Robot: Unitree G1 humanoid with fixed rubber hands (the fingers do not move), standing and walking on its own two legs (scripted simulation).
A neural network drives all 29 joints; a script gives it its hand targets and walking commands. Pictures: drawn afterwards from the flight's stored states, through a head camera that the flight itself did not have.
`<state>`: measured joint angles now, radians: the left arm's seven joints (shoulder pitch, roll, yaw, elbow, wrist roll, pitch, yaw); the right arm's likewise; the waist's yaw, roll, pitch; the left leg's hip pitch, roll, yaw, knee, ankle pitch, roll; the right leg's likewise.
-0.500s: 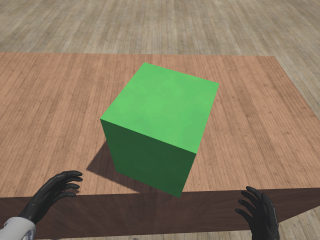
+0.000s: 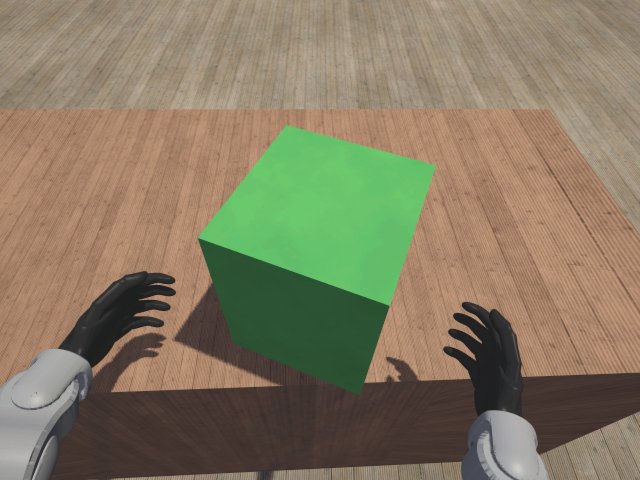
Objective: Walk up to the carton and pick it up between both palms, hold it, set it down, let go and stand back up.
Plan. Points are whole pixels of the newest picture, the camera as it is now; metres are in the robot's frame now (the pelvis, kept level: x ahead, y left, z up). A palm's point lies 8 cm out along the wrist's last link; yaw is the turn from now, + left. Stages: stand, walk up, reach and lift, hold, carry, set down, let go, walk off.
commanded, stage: reach and lift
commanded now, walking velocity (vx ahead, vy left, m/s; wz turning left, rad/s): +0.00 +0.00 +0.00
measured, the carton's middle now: (324, 263) +0.40 +0.04 +0.03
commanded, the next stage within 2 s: none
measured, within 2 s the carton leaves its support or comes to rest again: neither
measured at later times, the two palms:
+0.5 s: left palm (95, 248) +0.33 +0.27 +0.14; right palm (484, 307) +0.29 -0.12 +0.12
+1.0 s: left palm (120, 168) +0.40 +0.26 +0.19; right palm (487, 242) +0.35 -0.13 +0.16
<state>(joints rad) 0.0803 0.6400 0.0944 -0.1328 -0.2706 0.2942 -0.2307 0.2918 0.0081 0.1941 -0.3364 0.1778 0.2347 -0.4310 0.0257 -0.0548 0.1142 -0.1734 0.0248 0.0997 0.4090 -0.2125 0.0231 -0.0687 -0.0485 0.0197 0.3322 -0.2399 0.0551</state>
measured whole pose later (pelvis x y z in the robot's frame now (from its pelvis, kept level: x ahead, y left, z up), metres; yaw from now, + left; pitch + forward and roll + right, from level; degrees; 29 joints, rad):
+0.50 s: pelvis -0.02 +0.00 +0.00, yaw +0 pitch -3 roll -1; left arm -0.41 0.60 0.09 0.05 -0.27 0.57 -0.24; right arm -0.17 -0.01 0.07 -0.22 0.22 0.52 -0.48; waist 0.03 -0.06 0.11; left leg -0.17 0.03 0.10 0.41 -0.19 0.03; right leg -0.06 -0.05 0.02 0.31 -0.21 0.06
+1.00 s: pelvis -0.01 +0.00 +0.00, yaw +0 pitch -2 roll -1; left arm -0.74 0.60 0.09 0.30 -0.27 0.62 -0.21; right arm -0.50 -0.01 0.02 0.01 0.23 0.55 -0.48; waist -0.03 -0.06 0.11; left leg -0.18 0.04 0.10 0.41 -0.19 0.02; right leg -0.06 -0.04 0.02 0.29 -0.20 0.06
